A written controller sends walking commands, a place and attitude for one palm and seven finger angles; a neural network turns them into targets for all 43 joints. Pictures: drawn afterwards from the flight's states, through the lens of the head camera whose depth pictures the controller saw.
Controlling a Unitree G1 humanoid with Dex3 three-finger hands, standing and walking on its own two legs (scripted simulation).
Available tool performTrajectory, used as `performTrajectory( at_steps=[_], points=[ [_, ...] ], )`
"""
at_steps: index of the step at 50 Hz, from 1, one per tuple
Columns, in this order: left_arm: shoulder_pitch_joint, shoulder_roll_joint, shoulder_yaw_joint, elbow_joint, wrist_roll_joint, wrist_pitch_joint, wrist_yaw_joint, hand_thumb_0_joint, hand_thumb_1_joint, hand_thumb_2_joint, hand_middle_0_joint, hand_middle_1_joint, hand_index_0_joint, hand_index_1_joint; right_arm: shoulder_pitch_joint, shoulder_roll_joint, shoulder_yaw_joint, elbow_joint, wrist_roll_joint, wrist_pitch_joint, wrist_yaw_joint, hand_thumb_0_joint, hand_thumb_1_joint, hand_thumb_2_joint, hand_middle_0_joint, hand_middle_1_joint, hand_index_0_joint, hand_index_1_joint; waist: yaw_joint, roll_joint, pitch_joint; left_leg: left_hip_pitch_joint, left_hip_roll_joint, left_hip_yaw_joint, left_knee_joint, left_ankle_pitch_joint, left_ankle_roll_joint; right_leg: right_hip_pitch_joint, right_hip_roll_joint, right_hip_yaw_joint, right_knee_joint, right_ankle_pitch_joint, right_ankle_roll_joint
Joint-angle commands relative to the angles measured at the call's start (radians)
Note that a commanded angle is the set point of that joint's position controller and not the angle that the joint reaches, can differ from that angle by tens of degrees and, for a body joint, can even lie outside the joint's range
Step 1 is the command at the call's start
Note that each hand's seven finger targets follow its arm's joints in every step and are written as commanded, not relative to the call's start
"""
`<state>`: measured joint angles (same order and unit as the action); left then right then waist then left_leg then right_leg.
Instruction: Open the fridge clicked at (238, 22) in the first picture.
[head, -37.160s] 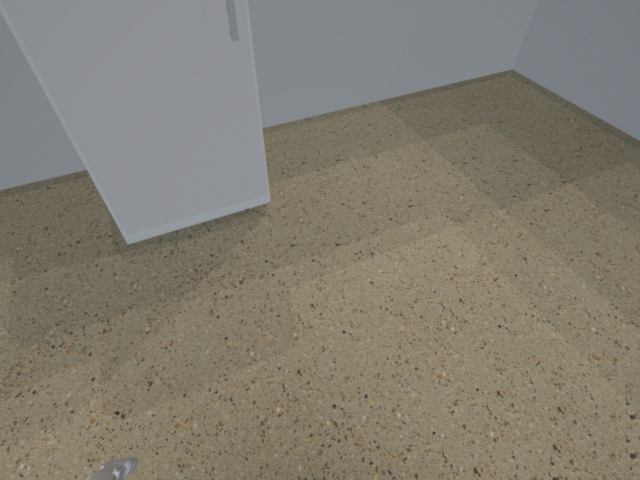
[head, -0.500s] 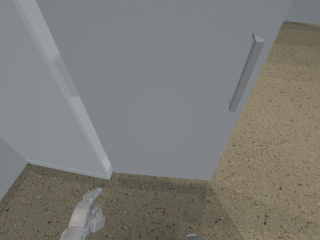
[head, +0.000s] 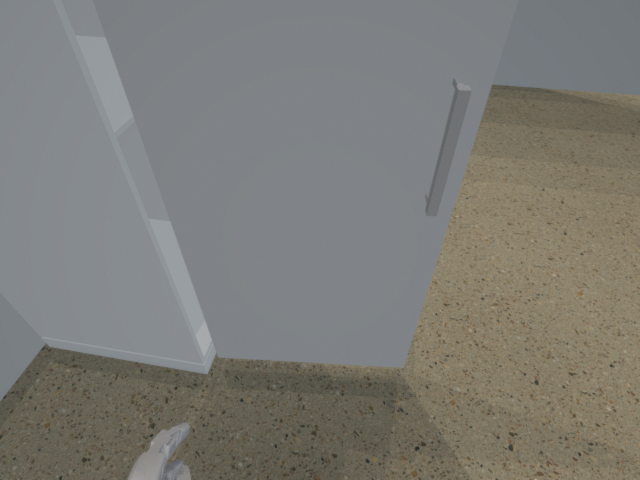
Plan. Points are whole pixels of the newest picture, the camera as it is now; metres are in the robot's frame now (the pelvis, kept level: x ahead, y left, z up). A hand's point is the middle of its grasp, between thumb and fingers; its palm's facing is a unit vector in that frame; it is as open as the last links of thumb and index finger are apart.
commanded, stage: stop stepping back and stand still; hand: right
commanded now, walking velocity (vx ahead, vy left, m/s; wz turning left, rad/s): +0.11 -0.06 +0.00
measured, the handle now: (443, 152) +0.61 -0.18 +0.13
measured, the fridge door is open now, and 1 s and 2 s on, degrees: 83 83 83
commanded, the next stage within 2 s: let the arm hang, fingers relaxed in 0.76 s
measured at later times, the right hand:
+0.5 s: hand out of the picture +0.22 -0.29 +0.16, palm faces +0.46 +0.75 -0.47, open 7.4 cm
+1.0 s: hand (570, 432) +0.21 -0.30 -0.02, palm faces +0.16 +0.88 -0.45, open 7.4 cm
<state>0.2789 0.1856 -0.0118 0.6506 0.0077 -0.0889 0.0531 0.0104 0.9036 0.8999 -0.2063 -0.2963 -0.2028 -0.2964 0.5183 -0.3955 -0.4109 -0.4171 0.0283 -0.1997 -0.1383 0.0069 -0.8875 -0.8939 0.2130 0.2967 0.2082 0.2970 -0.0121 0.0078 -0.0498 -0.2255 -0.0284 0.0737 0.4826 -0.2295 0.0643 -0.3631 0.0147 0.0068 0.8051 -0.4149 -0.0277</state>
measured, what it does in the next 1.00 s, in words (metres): stands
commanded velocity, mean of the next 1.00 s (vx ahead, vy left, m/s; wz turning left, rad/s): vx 0.01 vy -0.01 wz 0.00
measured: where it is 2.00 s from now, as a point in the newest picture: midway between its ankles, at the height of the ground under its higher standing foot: outside the picture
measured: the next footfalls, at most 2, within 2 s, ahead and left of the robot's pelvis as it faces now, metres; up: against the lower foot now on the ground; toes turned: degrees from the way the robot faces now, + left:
none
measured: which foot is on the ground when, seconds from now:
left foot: down 0.00-1.00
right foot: down 0.00-1.00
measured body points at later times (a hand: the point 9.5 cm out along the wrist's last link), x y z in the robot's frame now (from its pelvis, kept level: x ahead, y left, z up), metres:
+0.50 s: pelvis +0.03 -0.02 +0.00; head +0.04 -0.01 +0.45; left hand +0.19 +0.21 -0.10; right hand +0.19 -0.33 +0.18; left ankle +0.04 +0.09 -0.74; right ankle +0.02 -0.13 -0.74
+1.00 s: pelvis +0.02 -0.04 -0.01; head +0.03 -0.01 +0.44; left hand +0.21 +0.22 -0.11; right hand +0.20 -0.34 +0.00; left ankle +0.04 +0.08 -0.74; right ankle +0.02 -0.13 -0.74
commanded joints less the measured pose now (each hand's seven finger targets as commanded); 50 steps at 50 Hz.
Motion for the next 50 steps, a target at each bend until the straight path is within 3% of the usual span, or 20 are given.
performTrajectory(
  at_steps=[1, 4, 6, 7, 9, 10, 11, 16, 17, 19, 21, 24, 27, 31, 37, 42, 43, 44, 46, 50],
  points=[
    [-0.119, 0.132, 0.052, -0.148, 0.005, -0.056, 0.014, 0.000, 0.900, 0.900, -0.200, -0.300, -0.200, -0.300, -0.158, -0.153, -0.067, -0.152, 0.005, -0.057, -0.014, 0.000, -0.900, -0.900, 0.200, 0.300, 0.200, 0.300, 0.031, 0.089, 0.035, -0.065, 0.322, -0.381, -0.294, -0.360, 0.132, -0.129, -0.061, 0.020, 0.174, 0.011, -0.001],
    [-0.161, 0.125, 0.041, -0.150, 0.008, -0.066, 0.035, 0.000, 0.900, 0.900, -0.200, -0.300, -0.200, -0.300, -0.221, -0.170, -0.052, -0.214, -0.010, -0.060, -0.024, 0.000, -0.900, -0.900, 0.200, 0.300, 0.200, 0.300, 0.020, 0.100, 0.081, -0.230, 0.270, -0.253, -0.269, -0.429, 0.092, 0.118, -0.062, -0.045, -0.114, 0.035, -0.018],
    [-0.142, 0.129, 0.042, -0.143, 0.015, -0.083, 0.045, 0.000, 0.900, 0.900, -0.200, -0.300, -0.200, -0.300, -0.229, -0.180, -0.061, -0.258, -0.011, -0.064, -0.035, 0.000, -0.900, -0.900, 0.200, 0.300, 0.200, 0.300, 0.022, 0.004, 0.063, -0.221, 0.207, -0.200, -0.180, -0.428, 0.058, 0.231, -0.021, -0.080, -0.302, 0.055, -0.018],
    [-0.137, 0.143, 0.048, -0.152, 0.015, -0.092, 0.050, 0.000, 0.900, 0.900, -0.200, -0.300, -0.200, -0.300, -0.217, -0.192, -0.072, -0.282, -0.007, -0.066, -0.037, 0.000, -0.900, -0.900, 0.200, 0.300, 0.200, 0.300, 0.027, -0.087, 0.060, -0.224, 0.168, -0.175, -0.078, -0.389, 0.030, 0.264, -0.045, -0.028, -0.390, 0.023, -0.029],
    [-0.136, 0.158, 0.046, -0.169, 0.008, -0.106, 0.033, 0.000, 0.900, 0.900, -0.200, -0.300, -0.200, -0.300, -0.242, -0.192, -0.086, -0.378, -0.016, -0.090, -0.047, 0.000, -0.900, -0.900, 0.200, 0.300, 0.200, 0.300, 0.015, -0.410, 0.070, -0.306, -0.005, -0.035, 0.308, -0.290, -0.059, 0.232, -0.318, 0.433, -0.614, -0.127, -0.154],
    [-0.141, 0.135, 0.048, -0.169, 0.012, -0.119, 0.029, 0.000, 0.900, 0.900, -0.200, -0.300, -0.200, -0.300, -0.233, -0.225, -0.124, -0.374, -0.025, -0.097, -0.050, 0.000, -0.900, -0.900, 0.200, 0.300, 0.200, 0.300, 0.009, -0.315, 0.073, -0.267, -0.004, -0.071, 0.450, -0.267, -0.065, 0.154, -0.332, 0.428, -0.636, -0.042, -0.187],
    [-0.135, 0.121, 0.047, -0.143, 0.011, -0.128, 0.018, 0.000, 0.900, 0.900, -0.200, -0.300, -0.200, -0.300, -0.185, -0.231, -0.142, -0.332, -0.015, -0.096, -0.040, 0.000, -0.900, -0.900, 0.200, 0.300, 0.200, 0.300, 0.015, -0.290, 0.064, -0.231, 0.028, -0.091, 0.462, -0.264, -0.060, 0.106, -0.312, 0.395, -0.648, -0.098, -0.167],
    [-0.113, 0.137, 0.050, -0.148, -0.013, -0.125, -0.003, 0.000, 0.900, 0.900, -0.200, -0.300, -0.200, -0.300, 0.029, -0.161, -0.130, -0.205, -0.004, -0.074, -0.029, 0.000, -0.900, -0.900, 0.200, 0.300, 0.200, 0.300, 0.001, -0.141, 0.006, 0.092, 0.017, -0.018, -0.042, -0.044, -0.075, 0.029, -0.176, 0.085, -0.409, 0.184, -0.067],
    [-0.113, 0.137, 0.051, -0.152, -0.012, -0.120, -0.003, 0.000, 0.900, 0.900, -0.200, -0.300, -0.200, -0.300, 0.072, -0.155, -0.128, -0.152, -0.001, -0.072, -0.025, 0.000, -0.900, -0.900, 0.200, 0.300, 0.200, 0.300, 0.006, -0.072, 0.000, 0.124, 0.043, -0.069, -0.110, 0.019, -0.063, 0.008, -0.130, 0.044, -0.344, 0.187, -0.044],
    [-0.126, 0.139, 0.060, -0.164, -0.011, -0.105, -0.002, 0.000, 0.900, 0.900, -0.200, -0.300, -0.200, -0.300, 0.002, -0.183, -0.135, -0.152, 0.008, -0.074, -0.018, 0.000, -0.900, -0.900, 0.200, 0.300, 0.200, 0.300, 0.030, 0.113, 0.012, 0.074, 0.192, -0.311, -0.175, 0.051, 0.013, -0.036, -0.052, -0.011, -0.212, 0.106, 0.001],
    [-0.105, 0.129, 0.062, -0.142, -0.014, -0.098, 0.000, 0.000, 0.900, 0.900, -0.200, -0.300, -0.200, -0.300, -0.032, -0.167, -0.123, -0.130, 0.016, -0.064, -0.016, 0.000, -0.900, -0.900, 0.200, 0.300, 0.200, 0.300, 0.024, 0.169, -0.002, 0.002, 0.248, -0.376, -0.213, -0.072, 0.047, 0.031, -0.034, -0.014, -0.169, 0.070, 0.010],
    [-0.128, 0.131, 0.051, -0.150, -0.011, -0.088, 0.006, 0.000, 0.900, 0.900, -0.200, -0.300, -0.200, -0.300, -0.045, -0.178, -0.117, -0.185, 0.013, -0.068, -0.024, 0.000, -0.900, -0.900, 0.200, 0.300, 0.200, 0.300, 0.021, 0.108, -0.027, 0.065, 0.208, -0.261, -0.110, 0.195, 0.021, 0.103, -0.052, 0.000, -0.315, 0.224, 0.002],
    [-0.160, 0.143, 0.052, -0.161, -0.006, -0.092, 0.026, 0.000, 0.900, 0.900, -0.200, -0.300, -0.200, -0.300, -0.105, -0.217, -0.129, -0.279, 0.006, -0.077, -0.028, 0.000, -0.900, -0.900, 0.200, 0.300, 0.200, 0.300, 0.008, -0.079, -0.084, 0.053, 0.096, -0.131, 0.026, 0.346, -0.048, 0.253, -0.114, 0.055, -0.376, 0.587, -0.010],
    [-0.155, 0.132, 0.046, -0.176, -0.009, -0.087, 0.021, 0.000, 0.900, 0.900, -0.200, -0.300, -0.200, -0.300, -0.084, -0.206, -0.120, -0.318, -0.001, -0.080, -0.031, 0.000, -0.900, -0.900, 0.200, 0.300, 0.200, 0.300, -0.004, -0.162, -0.093, 0.068, 0.052, -0.066, 0.041, 0.303, -0.061, 0.277, -0.141, 0.058, -0.359, 0.784, -0.001],
    [-0.143, 0.138, 0.060, -0.196, -0.016, -0.063, 0.007, 0.000, 0.900, 0.900, -0.200, -0.300, -0.200, -0.300, 0.071, -0.190, -0.156, -0.235, 0.018, -0.075, -0.029, 0.000, -0.900, -0.900, 0.200, 0.300, 0.200, 0.300, 0.008, -0.061, -0.106, 0.167, 0.103, -0.130, -0.013, 0.503, -0.033, 0.171, -0.093, 0.021, -0.321, 0.621, 0.024],
    [-0.162, 0.142, 0.058, -0.206, -0.018, -0.042, 0.018, 0.000, 0.900, 0.900, -0.200, -0.300, -0.200, -0.300, 0.050, -0.182, -0.151, -0.226, 0.028, -0.069, -0.027, 0.000, -0.900, -0.900, 0.200, 0.300, 0.200, 0.300, 0.014, -0.062, -0.080, 0.129, 0.096, -0.139, -0.046, 0.380, -0.040, 0.146, -0.096, 0.031, -0.368, 0.491, 0.017],
    [-0.227, 0.317, 0.098, 0.001, -0.033, -0.077, -0.067, 0.000, 0.900, 0.900, -0.200, -0.300, -0.200, -0.300, -0.075, -0.039, 0.307, 0.503, -0.061, 0.088, 0.114, 0.000, -0.900, -0.900, 0.200, 0.300, 0.200, 0.300, 0.054, -0.060, 0.007, -0.019, 0.174, -0.079, 0.105, 0.471, -0.028, 0.095, -0.110, 0.036, -0.217, 0.599, 0.014],
    [-0.157, 0.280, 0.105, -0.002, -0.022, -0.021, -0.067, 0.000, 0.900, 0.900, -0.200, -0.300, -0.200, -0.300, -0.080, -0.017, 0.280, 0.536, -0.058, 0.162, 0.134, 0.000, -0.900, -0.900, 0.200, 0.300, 0.200, 0.300, 0.035, -0.064, -0.061, -0.063, 0.157, -0.122, 0.078, 0.303, -0.023, 0.135, -0.129, 0.044, -0.252, 0.556, 0.015],
    [-0.152, 0.248, 0.083, 0.000, -0.007, 0.010, -0.061, 0.000, 0.900, 0.900, -0.200, -0.300, -0.200, -0.300, -0.103, 0.022, 0.294, 0.591, -0.061, 0.184, 0.140, 0.000, -0.900, -0.900, 0.200, 0.300, 0.200, 0.300, 0.018, -0.063, -0.041, -0.074, 0.120, -0.077, 0.111, 0.034, -0.044, 0.024, -0.163, 0.103, -0.302, 0.374, -0.033],
    [-0.144, 0.247, 0.067, 0.024, 0.015, 0.033, -0.051, 0.000, 0.900, 0.900, -0.200, -0.300, -0.200, -0.300, -0.216, -0.015, 0.316, 0.800, -0.068, 0.182, 0.142, 0.000, -0.900, -0.900, 0.200, 0.300, 0.200, 0.300, 0.013, 0.232, -0.051, -0.005, 0.153, -0.135, 0.041, 0.176, -0.013, 0.030, -0.110, 0.111, -0.266, 0.377, -0.039]
  ],
)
